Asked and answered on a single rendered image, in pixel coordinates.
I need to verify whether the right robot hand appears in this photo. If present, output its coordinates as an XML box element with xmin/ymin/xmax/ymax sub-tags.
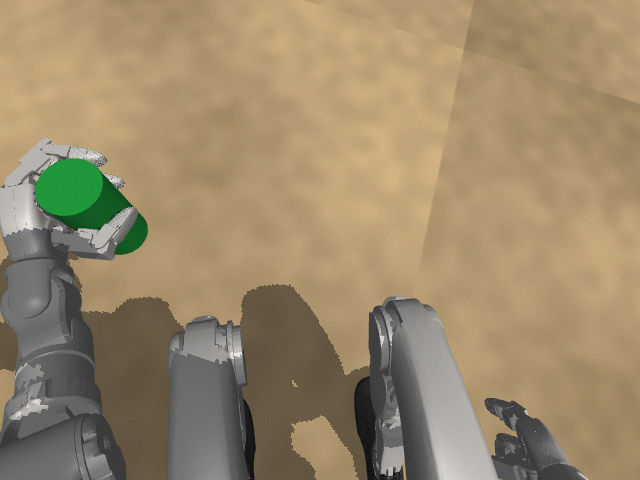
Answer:
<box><xmin>485</xmin><ymin>398</ymin><xmax>571</xmax><ymax>480</ymax></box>

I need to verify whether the can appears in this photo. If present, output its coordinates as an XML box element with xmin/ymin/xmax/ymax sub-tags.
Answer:
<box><xmin>35</xmin><ymin>158</ymin><xmax>148</xmax><ymax>255</ymax></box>

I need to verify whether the left robot arm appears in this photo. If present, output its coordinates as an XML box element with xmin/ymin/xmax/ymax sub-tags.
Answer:
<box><xmin>0</xmin><ymin>257</ymin><xmax>126</xmax><ymax>480</ymax></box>

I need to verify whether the right robot arm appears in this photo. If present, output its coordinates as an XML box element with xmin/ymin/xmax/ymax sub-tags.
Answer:
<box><xmin>537</xmin><ymin>464</ymin><xmax>588</xmax><ymax>480</ymax></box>

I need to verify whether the right robot foot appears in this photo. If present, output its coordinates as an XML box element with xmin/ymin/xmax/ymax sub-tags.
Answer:
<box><xmin>354</xmin><ymin>376</ymin><xmax>404</xmax><ymax>480</ymax></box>

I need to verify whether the left robot hand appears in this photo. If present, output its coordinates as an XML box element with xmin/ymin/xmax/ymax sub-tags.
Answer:
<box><xmin>0</xmin><ymin>138</ymin><xmax>138</xmax><ymax>264</ymax></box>

